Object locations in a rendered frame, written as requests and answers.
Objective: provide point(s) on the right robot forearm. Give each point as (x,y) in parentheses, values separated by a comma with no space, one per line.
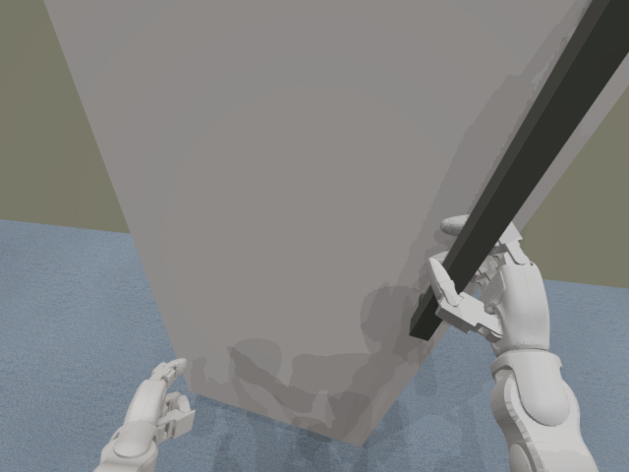
(538,413)

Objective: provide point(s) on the fridge door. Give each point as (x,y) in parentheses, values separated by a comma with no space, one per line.
(284,166)

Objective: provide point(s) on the robot right hand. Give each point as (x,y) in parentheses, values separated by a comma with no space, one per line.
(515,291)

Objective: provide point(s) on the left robot forearm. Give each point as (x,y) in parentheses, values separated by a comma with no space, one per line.
(132,448)

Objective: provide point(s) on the robot left hand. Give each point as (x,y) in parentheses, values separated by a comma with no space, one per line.
(151,404)

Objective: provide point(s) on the handle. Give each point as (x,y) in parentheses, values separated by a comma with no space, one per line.
(594,52)

